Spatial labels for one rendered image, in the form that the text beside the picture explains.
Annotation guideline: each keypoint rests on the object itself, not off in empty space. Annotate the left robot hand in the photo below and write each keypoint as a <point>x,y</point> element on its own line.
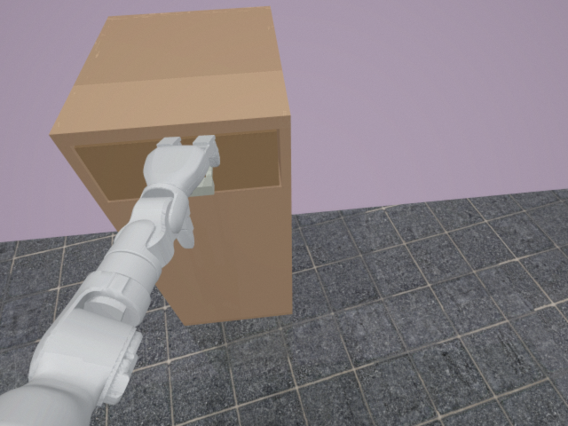
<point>183,167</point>

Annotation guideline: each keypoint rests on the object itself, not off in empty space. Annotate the robot left upper arm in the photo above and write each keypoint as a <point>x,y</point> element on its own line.
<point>88,362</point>

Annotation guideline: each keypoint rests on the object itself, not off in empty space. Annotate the handle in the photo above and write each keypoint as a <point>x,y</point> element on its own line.
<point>206,187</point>

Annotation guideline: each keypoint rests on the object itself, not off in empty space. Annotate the cabinet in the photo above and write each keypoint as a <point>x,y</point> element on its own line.
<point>180,74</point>

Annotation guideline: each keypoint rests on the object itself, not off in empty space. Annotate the drawer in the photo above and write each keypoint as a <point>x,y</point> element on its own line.
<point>247,159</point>

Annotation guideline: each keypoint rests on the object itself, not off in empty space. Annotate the robot left forearm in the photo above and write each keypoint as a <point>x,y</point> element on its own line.
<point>120,289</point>

